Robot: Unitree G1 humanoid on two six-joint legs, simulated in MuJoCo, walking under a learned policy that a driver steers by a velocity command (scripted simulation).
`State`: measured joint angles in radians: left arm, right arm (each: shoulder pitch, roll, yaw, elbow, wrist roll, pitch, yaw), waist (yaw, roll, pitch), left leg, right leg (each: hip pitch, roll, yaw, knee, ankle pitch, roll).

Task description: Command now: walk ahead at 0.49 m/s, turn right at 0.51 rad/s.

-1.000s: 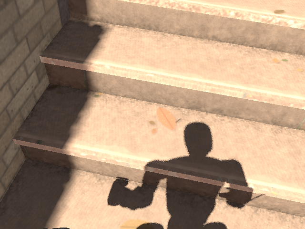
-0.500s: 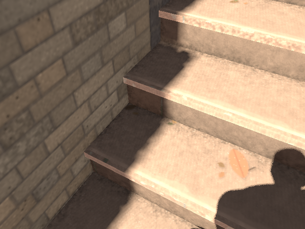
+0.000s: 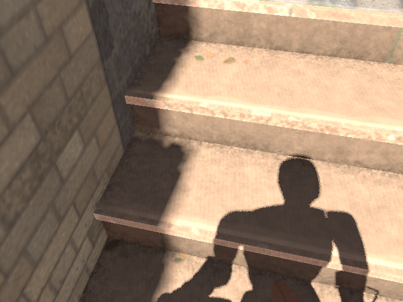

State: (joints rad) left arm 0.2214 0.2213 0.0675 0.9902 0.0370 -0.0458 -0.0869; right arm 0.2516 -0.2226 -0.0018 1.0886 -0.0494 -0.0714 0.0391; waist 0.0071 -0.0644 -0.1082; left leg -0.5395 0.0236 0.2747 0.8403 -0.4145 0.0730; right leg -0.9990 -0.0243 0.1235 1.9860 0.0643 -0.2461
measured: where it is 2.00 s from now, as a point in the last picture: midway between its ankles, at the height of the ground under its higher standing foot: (235, 204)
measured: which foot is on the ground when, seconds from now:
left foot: down 0.00-0.36, up 0.38-0.78, down 0.80-1.00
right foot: up 0.00-0.28, down 0.30-0.84, up 0.86-1.00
